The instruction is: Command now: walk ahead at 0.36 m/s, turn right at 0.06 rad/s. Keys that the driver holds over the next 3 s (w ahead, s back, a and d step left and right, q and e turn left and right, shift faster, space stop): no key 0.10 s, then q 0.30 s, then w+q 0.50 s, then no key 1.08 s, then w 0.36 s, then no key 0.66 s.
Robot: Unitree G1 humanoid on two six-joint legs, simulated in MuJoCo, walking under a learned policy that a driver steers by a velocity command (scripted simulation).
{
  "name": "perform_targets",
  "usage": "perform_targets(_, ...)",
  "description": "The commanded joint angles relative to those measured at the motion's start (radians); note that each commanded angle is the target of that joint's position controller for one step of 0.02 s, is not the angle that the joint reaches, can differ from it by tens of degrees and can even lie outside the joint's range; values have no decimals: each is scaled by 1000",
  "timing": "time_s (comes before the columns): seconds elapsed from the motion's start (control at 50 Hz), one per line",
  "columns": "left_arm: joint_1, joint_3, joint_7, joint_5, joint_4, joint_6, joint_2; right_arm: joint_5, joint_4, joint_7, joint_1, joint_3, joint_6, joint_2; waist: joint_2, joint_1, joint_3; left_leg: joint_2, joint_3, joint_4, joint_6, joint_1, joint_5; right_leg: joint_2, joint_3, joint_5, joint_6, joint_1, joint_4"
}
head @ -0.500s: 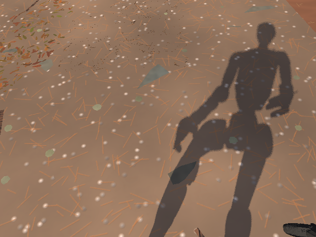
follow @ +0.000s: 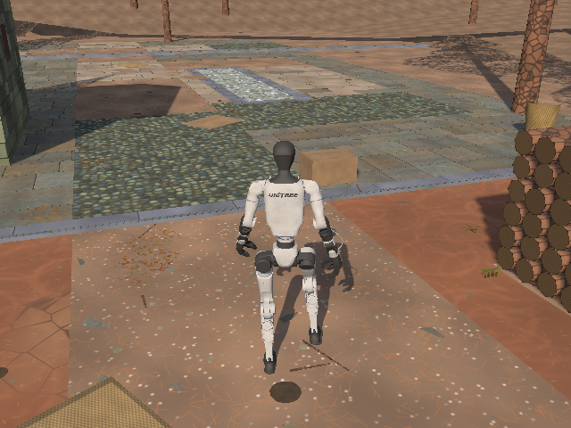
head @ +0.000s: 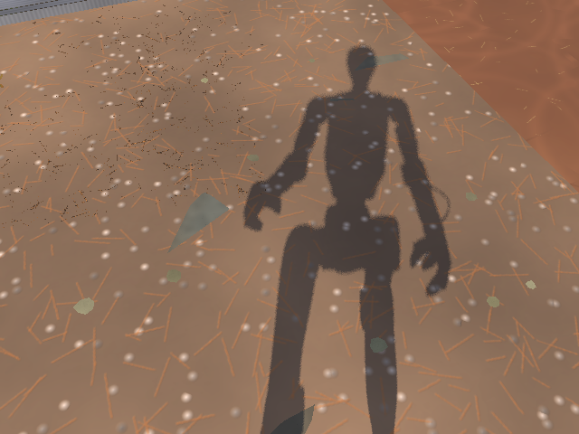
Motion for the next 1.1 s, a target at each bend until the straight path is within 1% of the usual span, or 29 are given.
perform_targets(0.02, -79, -1, -11, 0, -76, -21, 21, 6, -48, -13, -10, -32, -2, -170, 115, 5, -8, 210, -73, -41, 121, -43, 515, 59, -59, 165, 7, 123, -157)
perform_targets(0.1, -113, 9, -32, 2, -96, -28, 52, 9, -28, -19, 4, -29, 23, -176, 141, 15, -28, 249, -108, 73, 92, 57, 541, 93, -40, 123, -32, 174, -264)
perform_targets(0.14, 1, 28, -27, 20, -61, -35, 92, 16, -32, -23, -30, -29, 31, -180, 131, 90, -79, 215, -125, 215, 54, 53, 590, 117, -48, 189, -69, 353, -366)
perform_targets(0.16, 83, 44, -18, 34, -45, -41, 154, 3, -44, -22, -17, -20, 26, -157, 77, 115, -161, 157, -103, 357, 13, -30, 482, 34, 4, 525, -107, 551, -343)
perform_targets(0.18, 173, 50, -5, 64, -46, -33, 209, -18, -61, -17, 49, 6, 12, -82, -87, 117, -308, 69, -70, 653, -49, -312, 39, -214, 216, 958, -234, 904, -227)
perform_targets(0.2, 200, 40, -4, 48, -48, -10, 176, -4, -41, -12, 154, 18, 12, -63, -225, 111, -470, 15, -122, 891, -82, -431, -568, -371, 380, 1079, -356, 1020, -210)
perform_targets(0.22, 181, 38, -5, 20, -55, 12, 153, 23, -39, -11, 120, -12, 26, -171, -139, 131, -457, 53, -159, 989, -93, -484, -559, -332, 353, 804, -346, 946, -258)
perform_targets(0.24, 110, 31, -1, 6, -62, 22, 132, 31, -61, -18, 30, -23, 45, -184, -77, 119, -326, 84, -120, 1004, -103, -550, -490, -279, 279, 579, -302, 821, -317)
perform_targets(0.26, 46, 21, 4, 3, -58, 27, 104, 23, -66, -28, -7, -25, 69, -164, -40, 94, -224, 114, -103, 972, -118, -553, -424, -236, 220, 385, -270, 677, -378)
perform_targets(0.3, -61, 22, 5, 22, -55, 33, 105, 13, -68, -49, 18, -29, 124, -127, -90, 32, -118, 128, -68, 920, -144, -409, -318, -175, 102, 132, -238, 389, -494)
perform_targets(0.34, -103, 27, 10, 33, -50, 29, 111, 6, -82, -59, 37, -32, 143, -107, -116, 11, -95, 124, -38, 876, -145, -345, -251, -161, 26, 53, -242, 293, -539)
perform_targets(0.4, -108, 33, 25, 25, -30, 28, 121, -1, -124, -53, -26, -33, 143, -99, -92, 27, -112, 150, -36, 740, -121, -332, -163, -182, -23, 34, -244, 328, -539)
perform_targets(0.48, -90, 54, 27, -9, -4, 36, 175, 2, -151, -25, -62, -41, 133, -120, -105, 39, -133, 145, 9, 585, -62, -262, -145, -217, -11, -304, -213, 360, -587)
perform_targets(0.52, -97, 59, 21, -27, 6, 39, 186, 3, -142, -13, -41, -50, 129, -128, -90, 17, -113, 129, 43, 470, -20, -195, -147, -221, -20, -432, -176, 354, -578)
perform_targets(0.56, -115, 52, 19, -33, 12, 46, 147, 3, -82, -10, 64, -61, 125, -125, -28, -26, -82, 77, 89, 327, 32, -58, -147, -162, -89, -535, -115, 285, -465)
perform_targets(0.58, -119, 40, 14, -25, 12, 50, 93, 5, -50, -17, 143, -72, 121, -149, 106, -42, -38, 125, -35, 192, 82, -9, -274, -85, -174, -567, -62, 201, -238)
perform_targets(0.6, -127, 19, -3, -3, 2, 47, 12, 6, -61, -28, 183, -76, 109, -210, 338, -22, 19, 338, -400, 79, 169, 68, -342, 26, -232, -593, 10, -59, 174)
perform_targets(0.62, -192, 33, -8, -21, -52, 25, 62, -13, -111, -14, 143, -84, 77, -287, 351, -24, 56, 428, -762, -115, 292, 28, -632, 117, -54, -537, -4, -249, 253)
perform_targets(0.64, -227, 50, -10, -42, -54, 1, 136, -23, -141, -14, 58, -77, 48, -251, 247, -5, 106, 423, -714, -161, 260, 9, -613, 66, 12, -398, -29, -276, 273)
perform_targets(0.66, -201, 60, -10, -34, -38, -13, 161, -13, -148, -20, 10, -66, 33, -218, 219, 31, 106, 396, -623, -133, 212, 19, -483, 48, 18, -272, -36, -269, 236)
perform_targets(0.7, -181, 61, -2, 6, -1, -23, 138, 7, -149, -30, 6, -55, 31, -182, 162, 42, 57, 326, -471, -106, 155, 34, -280, 39, 14, -139, -12, -185, 152)
perform_targets(0.78, -213, 51, -16, 0, 5, -30, 83, 4, -134, -47, 96, -50, 23, -157, 145, 28, 4, 262, -334, -81, 128, 87, 0, 82, 0, 47, 18, -98, 0)
perform_targets(0.9, -349, 30, -40, -15, -44, -42, 58, 15, -120, -54, 165, -63, 37, -174, 183, -28, 58, 249, -326, -43, 133, 53, 48, 111, -7, 88, 42, -12, -215)
perform_targets(0.94, -359, 25, -47, -10, -53, -50, 59, 15, -117, -58, 157, -65, 49, -176, 191, -28, 70, 245, -313, 15, 119, 62, 200, 124, -27, 81, 33, 29, -268)
perform_targets(1.0, -273, 37, -51, -2, -33, -60, 99, 12, -123, -62, 132, -68, 65, -177, 231, 8, 18, 245, -321, 128, 75, 76, 422, 145, -45, 71, -8, 189, -305)
perform_targets(1.04, -89, 56, -41, 24, 18, -68, 153, 12, -151, -60, 76, -59, 58, -157, 208, 100, -101, 168, -276, 333, 18, 45, 618, 127, -55, 240, -70, 462, -378)
perform_targets(1.06, 64, 64, -34, 46, 35, -71, 216, -13, -188, -59, 51, -43, 52, -115, 92, 156, -265, 107, -257, 589, -24, -137, 358, -59, 114, 572, -141, 782, -281)
perform_targets(1.08, 127, 70, -36, 42, 66, -53, 253, -9, -171, -52, 260, -16, 47, -16, -247, 72, -451, -49, -212, 953, -87, -427, -517, -339, 464, 825, -336, 1110, -245)
perform_targets(1.1, 122, 58, -42, 9, 66, -37, 192, 15, -127, -50, 306, -38, 49, -130, -185, 87, -467, -10, -276, 1073, -99, -467, -499, -326, 546, 566, -344, 1038, -324)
